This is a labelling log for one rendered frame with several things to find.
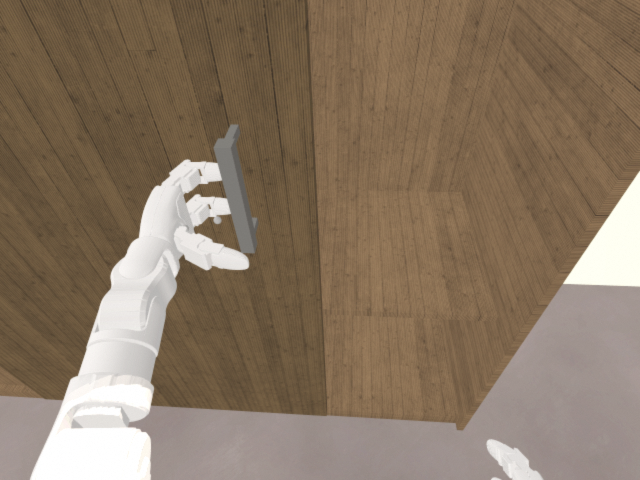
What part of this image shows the robot left forearm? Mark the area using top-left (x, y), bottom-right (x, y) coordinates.
top-left (30, 236), bottom-right (180, 480)

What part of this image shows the left robot hand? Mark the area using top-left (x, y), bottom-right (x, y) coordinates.
top-left (139, 159), bottom-right (249, 270)

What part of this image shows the right robot hand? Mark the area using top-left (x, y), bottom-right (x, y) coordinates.
top-left (487, 439), bottom-right (544, 480)

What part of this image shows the wardrobe door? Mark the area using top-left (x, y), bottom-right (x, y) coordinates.
top-left (0, 366), bottom-right (26, 386)
top-left (0, 0), bottom-right (327, 416)

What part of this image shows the robot left upper arm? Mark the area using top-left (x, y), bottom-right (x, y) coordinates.
top-left (36, 428), bottom-right (151, 480)

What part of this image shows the handle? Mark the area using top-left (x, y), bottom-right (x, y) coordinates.
top-left (214, 124), bottom-right (258, 253)

